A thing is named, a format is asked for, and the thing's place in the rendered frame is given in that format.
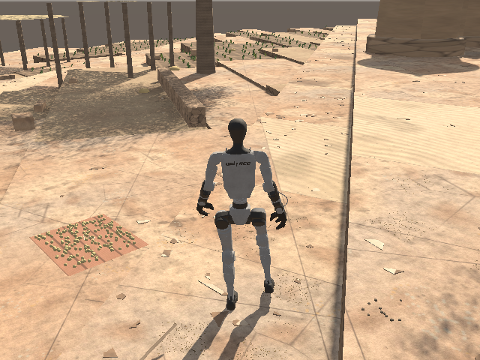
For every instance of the left robot upper arm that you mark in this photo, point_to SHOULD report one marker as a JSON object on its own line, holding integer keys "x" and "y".
{"x": 210, "y": 173}

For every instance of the right robot upper arm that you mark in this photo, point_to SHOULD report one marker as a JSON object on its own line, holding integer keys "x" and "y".
{"x": 266, "y": 171}

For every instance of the right robot hand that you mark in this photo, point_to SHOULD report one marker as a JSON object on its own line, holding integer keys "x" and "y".
{"x": 281, "y": 217}

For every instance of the right robot forearm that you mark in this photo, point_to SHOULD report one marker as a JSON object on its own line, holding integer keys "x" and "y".
{"x": 276, "y": 200}

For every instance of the left robot hand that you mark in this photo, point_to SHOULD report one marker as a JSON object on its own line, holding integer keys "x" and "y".
{"x": 199, "y": 208}

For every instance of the left robot forearm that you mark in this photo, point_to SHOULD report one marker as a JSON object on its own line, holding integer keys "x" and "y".
{"x": 204, "y": 195}

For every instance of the left robot shin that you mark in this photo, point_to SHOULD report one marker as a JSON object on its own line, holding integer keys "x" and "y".
{"x": 229, "y": 276}

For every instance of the left robot foot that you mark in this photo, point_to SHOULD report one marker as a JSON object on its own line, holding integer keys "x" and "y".
{"x": 231, "y": 304}

